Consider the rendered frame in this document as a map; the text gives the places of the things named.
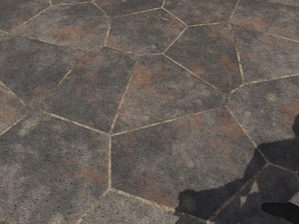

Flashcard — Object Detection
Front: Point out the robot right hand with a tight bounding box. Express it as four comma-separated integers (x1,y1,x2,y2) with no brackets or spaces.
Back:
261,202,299,224

